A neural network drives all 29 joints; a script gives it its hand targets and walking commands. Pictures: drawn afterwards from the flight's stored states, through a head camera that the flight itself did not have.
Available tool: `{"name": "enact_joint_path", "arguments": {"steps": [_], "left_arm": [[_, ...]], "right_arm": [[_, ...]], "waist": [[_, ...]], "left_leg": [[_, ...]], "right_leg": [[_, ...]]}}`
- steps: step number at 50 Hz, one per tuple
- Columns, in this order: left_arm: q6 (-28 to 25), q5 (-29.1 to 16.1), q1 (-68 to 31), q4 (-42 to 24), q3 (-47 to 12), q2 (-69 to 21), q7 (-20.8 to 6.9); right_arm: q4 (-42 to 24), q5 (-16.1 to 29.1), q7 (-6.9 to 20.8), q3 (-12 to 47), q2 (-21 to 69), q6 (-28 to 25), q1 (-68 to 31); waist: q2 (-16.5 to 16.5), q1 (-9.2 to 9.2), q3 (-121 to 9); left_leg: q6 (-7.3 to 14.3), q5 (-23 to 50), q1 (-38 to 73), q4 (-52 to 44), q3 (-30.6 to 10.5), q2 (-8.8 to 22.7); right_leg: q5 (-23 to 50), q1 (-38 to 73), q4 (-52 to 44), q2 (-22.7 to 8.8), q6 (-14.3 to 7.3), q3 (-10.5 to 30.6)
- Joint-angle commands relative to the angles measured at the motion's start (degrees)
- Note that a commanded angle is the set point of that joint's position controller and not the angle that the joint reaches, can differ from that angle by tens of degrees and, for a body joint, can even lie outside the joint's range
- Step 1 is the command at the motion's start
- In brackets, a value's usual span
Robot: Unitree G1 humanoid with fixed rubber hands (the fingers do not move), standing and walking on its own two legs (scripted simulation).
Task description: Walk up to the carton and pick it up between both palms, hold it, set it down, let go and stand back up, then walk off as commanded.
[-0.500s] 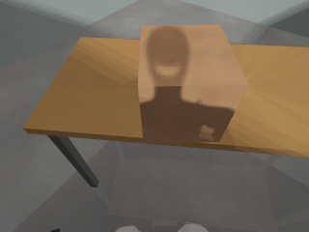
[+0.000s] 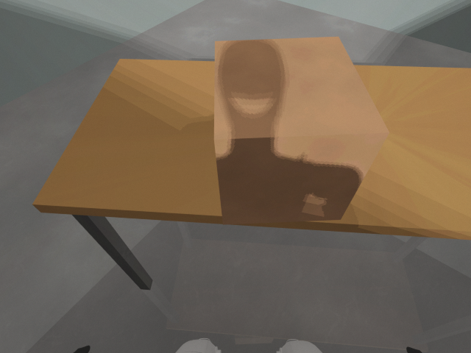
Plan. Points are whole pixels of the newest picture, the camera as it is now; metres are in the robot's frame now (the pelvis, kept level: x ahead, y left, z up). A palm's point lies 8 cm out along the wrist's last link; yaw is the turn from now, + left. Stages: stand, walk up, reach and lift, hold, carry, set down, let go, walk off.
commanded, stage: walk up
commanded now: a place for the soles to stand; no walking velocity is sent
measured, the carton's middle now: (279, 132) +0.49 -0.05 +0.08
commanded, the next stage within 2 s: none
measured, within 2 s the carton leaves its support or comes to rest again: neither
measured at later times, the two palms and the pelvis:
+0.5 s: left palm out of the picture +0.10 +0.32 -0.09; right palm out of the picture +0.11 -0.28 -0.09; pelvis +0.02 +0.02 +0.00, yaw -2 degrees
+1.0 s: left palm out of the picture +0.12 +0.32 -0.10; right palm out of the picture +0.11 -0.29 -0.09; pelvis +0.01 +0.02 -0.01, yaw -4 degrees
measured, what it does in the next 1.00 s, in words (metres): steps on the spot: right foot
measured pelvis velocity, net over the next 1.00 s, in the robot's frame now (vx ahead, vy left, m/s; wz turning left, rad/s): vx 0.01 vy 0.02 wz -0.06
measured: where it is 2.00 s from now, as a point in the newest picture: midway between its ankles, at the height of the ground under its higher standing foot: outside the picture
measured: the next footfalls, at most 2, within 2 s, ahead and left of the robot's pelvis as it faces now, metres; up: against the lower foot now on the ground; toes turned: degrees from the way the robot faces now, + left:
right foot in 0.52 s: +0.06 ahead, -0.13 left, +0.00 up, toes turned -1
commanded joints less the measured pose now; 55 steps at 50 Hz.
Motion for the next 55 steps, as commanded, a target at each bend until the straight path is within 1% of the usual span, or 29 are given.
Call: {"name": "enact_joint_path", "arguments": {"steps": [1,2,3,4,5,8,11,12,13,14,16,20,22,24,25,26,27,28,30,32,33,34,35,37,41,43,47,50,55], "left_arm": [[-2.96,0.74,8.54,1.21,5.09,12.41,1.63],[-3.19,1.08,10.21,1.51,5.91,14.8,2.17],[-3.46,1.64,9.32,0.41,6.56,18.87,2.45],[-3.31,1.14,8.15,-0.5,7.01,21.29,2.35],[-3.03,0.91,6.69,-0.79,7.18,22.16,2.29],[-2.49,0.7,3.59,-1.26,5.98,18.93,2.4],[-1.3,-0.01,-1.67,-2.6,4.78,16.3,1.87],[-1.1,-0.22,-1.85,-3.12,3.93,13.56,1.77],[-1.06,-0.37,-1.61,-3.92,2.94,9.42,1.72],[-0.37,0.15,-1.05,-3.22,3.18,9.97,2.11],[-0.41,0.39,-1.4,-1.9,4.33,14.06,1.72],[-1.27,0.07,2.69,0.44,4.3,12.59,0.96],[-1.79,0.26,3.96,1.06,4.43,12.18,1.19],[-2.43,0.84,5.7,1.85,4.99,13.05,1.77],[-2.67,1.27,6.11,1.78,5.54,15.03,2.1],[-3.06,1.74,5.77,1.25,6.04,18.26,2.24],[-3.02,1.55,4.69,0.42,6.57,21.33,2.08],[-2.62,1.2,2.85,0.06,6.83,22.7,2.0],[-2.07,1.01,-0.08,-0.32,6.1,20.61,2.14],[-1.22,0.44,-4.82,-0.97,4.73,16.91,1.77],[-0.88,0.08,-5.67,-1.47,3.84,14.14,1.59],[-0.71,-0.03,-5.13,-1.85,3.01,10.52,1.44],[-0.26,0.52,-3.89,-1.63,3.47,11.81,1.8],[-0.4,0.67,-2.44,-0.24,4.37,14.62,1.36],[-1.57,0.33,1.7,1.56,4.35,12.99,1.06],[0.5,0.64,-0.76,0.6,4.45,12.86,0.96],[0.77,0.52,-2.92,-1.03,4.72,14.98,0.99],[1.99,0.48,-5.79,-1.29,4.56,15.0,0.74],[2.92,1.33,-5.32,0.66,5.08,13.99,-0.25]], "right_arm": [[-3.76,1.06,-0.23,-6.49,-12.16,0.43,-3.55],[-4.34,1.45,-0.47,-6.02,-10.32,0.45,-2.95],[-5.75,1.79,-0.43,-5.21,-7.98,0.58,-3.59],[-5.65,1.51,-0.85,-5.6,-10.22,1.16,-4.49],[-4.96,1.02,-0.96,-6.14,-12.41,1.18,-4.04],[-3.19,1.3,-0.75,-6.68,-12.16,0.3,-4.07],[-0.05,1.31,-0.71,-6.72,-10.02,-0.79,2.02],[0.62,0.47,-1.01,-7.51,-11.92,-1.19,4.4],[0.89,-0.49,-1.41,-8.19,-16.15,-1.6,6.32],[-0.16,0.05,-1.33,-8.04,-18.03,-1.74,4.41],[0.12,0.6,-0.84,-7.75,-17.63,-1.74,1.25],[-1.61,0.4,-0.8,-7.01,-15.06,-1.11,-2.62],[-2.39,0.87,-0.52,-6.67,-14.59,-0.37,-5.32],[-2.78,1.4,-0.49,-6.05,-12.71,0.43,-6.14],[-3.29,1.67,-0.54,-5.76,-11.42,0.59,-5.7],[-4.07,1.86,-0.44,-5.23,-9.21,0.91,-5.67],[-4.2,1.75,-0.61,-5.22,-9.85,1.4,-6.09],[-3.63,1.07,-0.74,-5.89,-12.57,1.38,-6.11],[-2.32,0.97,-0.56,-6.25,-12.91,0.72,-5.53],[0.83,1.07,-0.49,-6.58,-11.82,-0.36,-0.62],[1.61,0.35,-0.72,-7.1,-12.86,-0.8,2.24],[1.58,-0.25,-0.93,-7.74,-16.9,-1.15,3.37],[0.73,-0.01,-0.7,-7.81,-18.61,-1.34,1.84],[0.96,0.33,-0.47,-7.71,-18.2,-1.46,-0.83],[-0.8,0.38,-0.45,-6.89,-15.42,-0.85,-4.99],[-0.34,2.28,-1.9,-6.75,-16.43,-1.16,-5.38],[-0.46,3.26,-2.6,-5.91,-13.91,-0.96,-3.75],[0.38,2.49,-2.91,-6.11,-14.56,-0.81,-4.48],[1.65,1.37,-2.76,-6.48,-17.81,-0.7,-6.71]], "waist": [[3.48,2.56,-6.77],[-2.28,3.03,-7.68],[-10.83,2.85,-5.89],[-10.76,2.69,-4.04],[-10.54,2.42,-2.74],[-9.71,1.12,-0.4],[-10.4,-2.92,-4.8],[-6.76,-4.08,-6.71],[5.26,-4.48,-7.39],[6.34,-3.39,-4.17],[1.91,-2.5,0.34],[7.66,-0.9,-3.51],[6.38,0.7,-4.23],[3.71,1.8,-5.01],[-0.8,1.83,-5.67],[-9.02,1.61,-5.13],[-11.0,1.65,-2.84],[-11.3,1.78,-1.3],[-9.86,0.6,0.32],[-8.9,-3.28,-1.56],[-4.9,-4.64,-3.27],[6.07,-4.69,-3.66],[5.93,-3.5,-1.5],[2.09,-2.24,1.11],[6.21,0.1,-4.24],[-0.48,0.67,-4.36],[-4.26,-0.8,-7.93],[-5.41,-1.49,-4.9],[0.32,0.27,-0.29]], "left_leg": [[6.23,19.63,3.07,-4.13,-6.09,8.59],[3.93,16.45,-3.21,4.7,-3.14,5.52],[0.38,4.07,-13.32,12.85,-0.77,0.06],[-0.01,-16.19,-15.85,14.32,-3.54,-0.51],[-0.1,-18.2,-16.38,15.98,-5.16,0.71],[0.54,-10.85,-10.8,9.06,-3.96,2.57],[1.72,3.7,8.98,-9.06,0.99,-1.12],[3.23,4.15,16.13,-13.05,-5.04,1.45],[6.4,2.89,20.01,-19.51,-20.89,11.89],[10.85,-1.86,14.97,-25.31,-32.22,22.25],[11.85,-1.78,10.99,-24.83,-27.53,19.97],[10.29,19.06,9.17,-17.73,-14.22,14.83],[8.8,18.22,4.5,-13.32,-9.19,12.08],[5.88,15.51,0.18,-5.72,-5.76,8.94],[4.29,10.71,-4.18,-0.2,-3.92,6.83],[1.46,0.52,-10.0,8.43,-0.47,1.7],[0.15,-14.53,-11.78,11.49,-1.86,-0.36],[0.01,-16.6,-12.31,13.69,-3.67,0.48],[0.49,-11.64,-8.49,7.02,-3.41,1.97],[1.84,-1.12,6.72,-6.87,-1.88,0.39],[3.37,-2.41,13.3,-13.21,-7.62,2.86],[6.45,-9.41,15.51,-22.05,-22.63,12.11],[10.46,-13.2,12.09,-27.27,-31.64,20.91],[10.76,-9.45,9.73,-26.01,-27.52,19.44],[8.81,17.15,8.65,-16.1,-13.05,13.89],[6.32,35.45,6.91,-7.37,-9.06,13.35],[2.98,22.02,4.41,-1.23,-2.5,6.83],[3.77,5.89,3.58,-4.52,-4.87,6.67],[7.42,-16.6,-2.61,-18.28,-14.71,14.53]], "right_leg": [[13.44,10.18,-16.35,0.45,-1.4,-2.79],[16.22,15.31,-18.31,-3.88,-3.69,7.96],[18.64,16.94,-22.46,-14.67,-9.26,29.29],[19.58,15.21,-23.26,-20.5,-15.41,35.89],[18.63,13.95,-22.21,-21.96,-17.8,36.55],[25.41,7.66,-19.84,-17.31,-14.42,28.11],[31.18,-1.11,-10.89,-8.69,-8.35,13.82],[27.06,-6.55,-3.85,-6.65,-5.25,10.43],[17.19,-14.19,8.6,-1.02,-1.56,4.41],[-5.19,-17.59,9.02,1.67,0.0,0.62],[-4.52,-15.43,9.76,-1.48,-0.28,2.09],[0.26,-4.67,0.83,-1.71,0.3,-3.94],[7.37,3.44,-8.2,-0.4,-0.07,-6.53],[13.64,9.67,-14.52,0.29,-1.41,-2.62],[15.66,12.47,-15.56,-2.95,-3.3,5.58],[12.31,12.43,-20.98,-12.24,-7.79,23.78],[9.62,8.99,-24.31,-18.64,-13.63,33.38],[5.96,6.9,-24.41,-20.84,-16.54,35.35],[6.81,3.17,-21.88,-17.39,-14.52,30.16],[12.92,-5.5,-15.96,-10.67,-8.42,18.96],[15.72,-10.37,-8.47,-7.04,-4.9,12.71],[10.98,-16.37,4.93,-0.31,-1.34,3.42],[-5.19,-17.94,6.81,0.81,0.01,-0.54],[-4.37,-14.66,6.83,-2.35,-0.12,0.45],[3.25,-1.47,-4.79,-1.78,-0.07,-5.43],[20.98,1.22,-6.55,-2.21,-1.36,-2.84],[40.74,3.83,-5.65,-4.96,-5.64,6.46],[26.64,-2.56,-7.93,-5.35,-5.86,9.93],[5.52,-3.52,-3.57,-0.59,-2.26,1.96]]}}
